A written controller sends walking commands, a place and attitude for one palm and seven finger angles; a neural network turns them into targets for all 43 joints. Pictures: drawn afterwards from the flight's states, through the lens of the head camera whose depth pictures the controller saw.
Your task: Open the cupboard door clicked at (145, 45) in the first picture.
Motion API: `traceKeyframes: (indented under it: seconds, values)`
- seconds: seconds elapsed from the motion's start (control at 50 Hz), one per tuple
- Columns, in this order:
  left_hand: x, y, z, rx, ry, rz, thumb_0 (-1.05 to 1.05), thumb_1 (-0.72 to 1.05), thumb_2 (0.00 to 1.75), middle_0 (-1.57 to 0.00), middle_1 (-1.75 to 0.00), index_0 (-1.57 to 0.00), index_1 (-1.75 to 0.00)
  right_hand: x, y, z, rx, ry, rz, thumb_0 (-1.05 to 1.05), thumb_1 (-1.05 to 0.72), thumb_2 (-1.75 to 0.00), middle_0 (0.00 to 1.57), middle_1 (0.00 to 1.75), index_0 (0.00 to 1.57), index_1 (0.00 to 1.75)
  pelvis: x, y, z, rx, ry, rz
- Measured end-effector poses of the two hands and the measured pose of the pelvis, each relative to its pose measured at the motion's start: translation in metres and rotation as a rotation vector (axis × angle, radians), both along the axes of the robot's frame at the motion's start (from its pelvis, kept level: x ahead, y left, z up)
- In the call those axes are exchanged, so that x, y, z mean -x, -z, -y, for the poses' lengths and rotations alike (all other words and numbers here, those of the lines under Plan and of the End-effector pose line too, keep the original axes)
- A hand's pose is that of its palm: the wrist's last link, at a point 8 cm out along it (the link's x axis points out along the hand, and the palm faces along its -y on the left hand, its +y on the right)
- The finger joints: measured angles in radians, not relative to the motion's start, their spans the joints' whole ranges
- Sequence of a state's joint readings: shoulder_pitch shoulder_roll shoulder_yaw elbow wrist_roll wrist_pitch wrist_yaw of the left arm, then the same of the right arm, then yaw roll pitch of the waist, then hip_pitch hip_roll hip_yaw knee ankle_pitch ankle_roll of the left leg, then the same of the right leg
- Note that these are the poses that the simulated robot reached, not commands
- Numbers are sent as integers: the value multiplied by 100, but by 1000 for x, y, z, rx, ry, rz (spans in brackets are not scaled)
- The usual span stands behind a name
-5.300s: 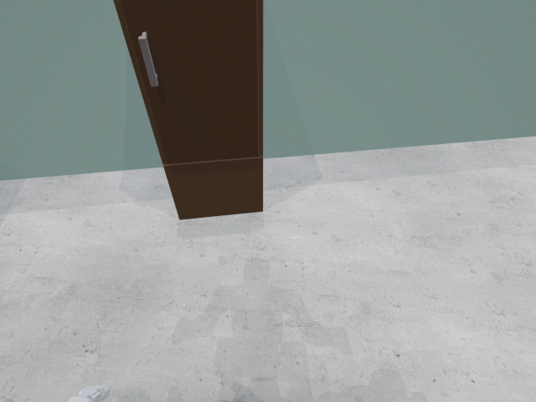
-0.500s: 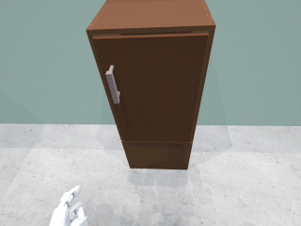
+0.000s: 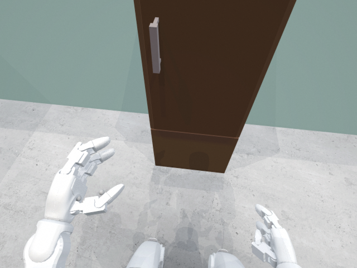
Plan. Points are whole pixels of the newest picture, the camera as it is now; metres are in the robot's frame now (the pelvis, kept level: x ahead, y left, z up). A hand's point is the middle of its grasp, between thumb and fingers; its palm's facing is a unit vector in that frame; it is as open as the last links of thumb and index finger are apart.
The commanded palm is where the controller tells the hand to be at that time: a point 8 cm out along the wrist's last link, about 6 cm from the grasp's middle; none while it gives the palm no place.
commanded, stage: raise the hand with hooked fingers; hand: left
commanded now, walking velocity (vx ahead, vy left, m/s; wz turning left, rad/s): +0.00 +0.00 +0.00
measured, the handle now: (156, 46) +0.66 +0.13 +0.13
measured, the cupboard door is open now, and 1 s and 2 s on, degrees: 0 0 0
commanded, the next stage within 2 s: move the hooked fingers beside the handle in 1.44 s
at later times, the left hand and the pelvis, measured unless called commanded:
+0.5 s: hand (82, 162) +0.29 +0.22 +0.10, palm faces -0.04 -1.00 -0.07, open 12.9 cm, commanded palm +0.27 +0.29 +0.11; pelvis +0.02 +0.01 +0.04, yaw -1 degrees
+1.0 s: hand (63, 118) +0.35 +0.27 +0.15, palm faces +0.02 -1.00 -0.06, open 13.9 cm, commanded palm +0.32 +0.31 +0.14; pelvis +0.05 +0.00 +0.05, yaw -1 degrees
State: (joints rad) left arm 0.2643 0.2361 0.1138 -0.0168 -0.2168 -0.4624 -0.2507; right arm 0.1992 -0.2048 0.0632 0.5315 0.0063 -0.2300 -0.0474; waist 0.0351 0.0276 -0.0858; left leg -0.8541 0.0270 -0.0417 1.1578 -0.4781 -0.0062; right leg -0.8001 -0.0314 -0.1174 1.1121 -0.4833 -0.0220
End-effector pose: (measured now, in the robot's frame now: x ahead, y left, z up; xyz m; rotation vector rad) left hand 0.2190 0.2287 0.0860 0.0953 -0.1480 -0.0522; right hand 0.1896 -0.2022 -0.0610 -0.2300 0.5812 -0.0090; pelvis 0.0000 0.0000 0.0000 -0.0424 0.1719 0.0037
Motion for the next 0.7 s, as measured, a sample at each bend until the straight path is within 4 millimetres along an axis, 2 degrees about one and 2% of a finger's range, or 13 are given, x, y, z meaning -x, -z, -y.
traceKeyframes:
  seconds: [0.06,0.1,0.16,0.24,0.32,0.42,0.48,0.56,0.62,0.7]
  values:
    - [-21,5,2,3,84,-103,1,26,62,-24,-71,-25,-72,28,9,-7,-34,51,-77,1,-91,-89,21,30,20,30,3,-5,-5,-3,10,2]
    - [-28,11,-1,27,89,-201,1,22,60,-25,-74,-25,-75,45,8,-6,-41,97,-114,1,-90,-89,21,30,21,30,2,-12,-8,-9,20,5]
    - [-27,13,-13,60,21,-275,1,15,57,-25,-78,-26,-79,62,0,3,-23,156,-141,1,-90,-89,21,30,21,30,-3,-21,-12,-15,36,10]
    - [-21,-4,-35,31,-94,-197,1,6,53,-26,-85,-26,-85,70,-10,19,36,171,-148,1,-90,-89,21,30,20,30,-8,-27,-15,-17,37,14]
    - [-24,-16,-46,-10,-107,-100,1,-4,49,-27,-90,-27,-91,61,-14,33,90,142,-142,1,-91,-89,21,30,20,30,-11,-26,-17,-12,24,13]
    - [-41,-9,-45,-2,-20,-160,0,-16,44,-27,-98,-28,-99,38,-24,40,110,147,-93,1,-91,-89,20,29,20,30,-16,-29,-17,-10,22,16]
    - [-48,-11,-48,11,-11,-195,0,-23,41,-28,-103,-28,-103,22,-35,38,101,152,-47,1,-91,-89,20,29,20,30,-22,-34,-15,-11,25,23]
    - [-56,-28,-62,28,-72,-150,0,-32,37,-29,-109,-29,-109,3,-45,32,81,128,-7,1,-91,-89,20,29,20,30,-31,-40,-11,-12,25,32]
    - [-63,-38,-72,26,-112,-121,0,-38,35,-29,-113,-30,-113,-8,-46,27,68,99,-7,1,-91,-89,20,29,20,30,-35,-42,-8,-12,18,34]
    - [-73,-39,-78,21,-94,-163,0,-44,32,-30,-116,-30,-117,-15,-42,26,55,79,-30,1,-91,-89,20,30,20,30,-40,-45,-5,-12,13,33]
